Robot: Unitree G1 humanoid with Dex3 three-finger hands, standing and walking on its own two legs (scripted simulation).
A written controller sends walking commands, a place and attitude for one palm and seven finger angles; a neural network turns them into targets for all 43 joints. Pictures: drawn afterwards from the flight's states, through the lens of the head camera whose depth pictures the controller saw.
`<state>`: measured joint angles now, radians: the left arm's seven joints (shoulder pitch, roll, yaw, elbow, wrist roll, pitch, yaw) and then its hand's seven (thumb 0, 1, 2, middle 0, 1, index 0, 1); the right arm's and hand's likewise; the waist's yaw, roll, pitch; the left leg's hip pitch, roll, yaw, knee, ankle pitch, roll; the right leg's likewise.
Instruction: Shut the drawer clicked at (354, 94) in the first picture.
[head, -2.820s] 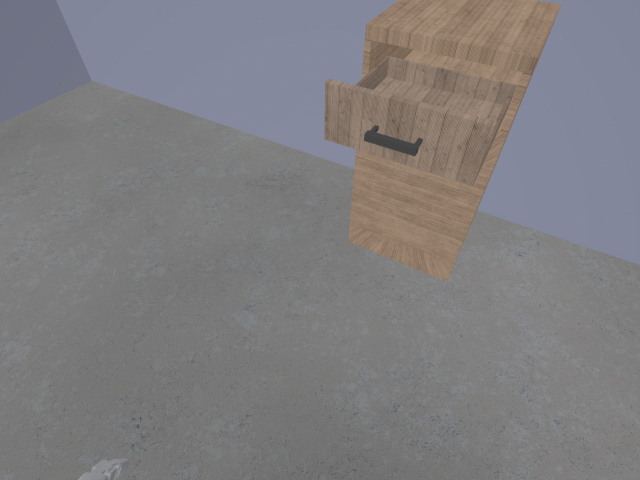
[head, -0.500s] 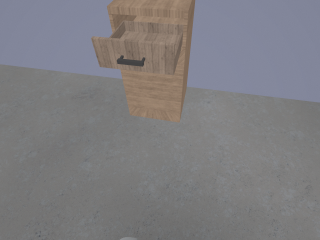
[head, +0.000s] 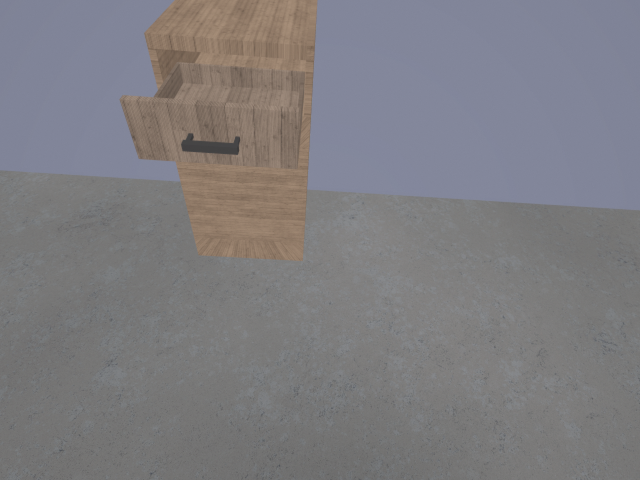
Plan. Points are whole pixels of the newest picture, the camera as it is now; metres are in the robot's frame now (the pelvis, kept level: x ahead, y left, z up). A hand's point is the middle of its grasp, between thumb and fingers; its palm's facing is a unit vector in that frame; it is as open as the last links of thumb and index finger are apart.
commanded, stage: take the last steps up to it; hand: left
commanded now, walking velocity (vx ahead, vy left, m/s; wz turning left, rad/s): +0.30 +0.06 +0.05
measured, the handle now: (212, 143) +0.80 +0.27 -0.03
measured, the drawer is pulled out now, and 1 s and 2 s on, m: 0.27 0.27 0.27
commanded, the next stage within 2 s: come to a stop and stand still in 1.20 s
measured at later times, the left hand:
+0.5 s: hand out of the picture +0.10 +0.20 -0.20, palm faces +0.14 -0.98 -0.16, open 7.3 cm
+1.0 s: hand (163, 346) +0.38 +0.29 -0.18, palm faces +0.06 -0.99 -0.13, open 7.4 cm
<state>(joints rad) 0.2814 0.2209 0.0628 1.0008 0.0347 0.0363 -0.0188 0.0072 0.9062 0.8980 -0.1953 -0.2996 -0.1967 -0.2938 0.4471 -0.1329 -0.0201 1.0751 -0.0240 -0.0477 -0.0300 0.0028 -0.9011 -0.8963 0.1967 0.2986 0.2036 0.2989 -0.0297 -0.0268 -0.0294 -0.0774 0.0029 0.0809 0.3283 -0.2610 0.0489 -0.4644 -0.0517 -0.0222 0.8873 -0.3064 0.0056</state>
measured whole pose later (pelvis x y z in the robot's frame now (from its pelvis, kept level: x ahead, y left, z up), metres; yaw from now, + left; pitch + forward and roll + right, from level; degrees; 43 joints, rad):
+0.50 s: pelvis +0.15 +0.03 -0.02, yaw +4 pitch +0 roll -3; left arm 0.37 0.17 0.06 1.09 0.04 -0.05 0.01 -0.01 0.92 0.90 -0.20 -0.30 -0.20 -0.29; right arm 0.25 -0.18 -0.08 1.01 -0.02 -0.03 0.03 0.00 -0.91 -0.90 0.19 0.30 0.20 0.30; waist 0.01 0.00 0.01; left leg -0.48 0.12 0.10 0.72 -0.23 -0.01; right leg -0.03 -0.08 -0.16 0.39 -0.34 0.08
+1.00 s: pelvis +0.32 +0.11 -0.01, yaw +1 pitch -2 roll -1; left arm 0.19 0.16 0.07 1.06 0.03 0.02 -0.01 0.00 0.91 0.90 -0.19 -0.30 -0.20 -0.29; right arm 0.45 -0.07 -0.02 1.15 -0.02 -0.09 -0.04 0.00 -0.91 -0.90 0.20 0.30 0.20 0.30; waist -0.02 -0.03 0.03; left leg 0.04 -0.05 0.22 0.27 -0.29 0.10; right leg -0.60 -0.10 -0.07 0.99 -0.16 0.01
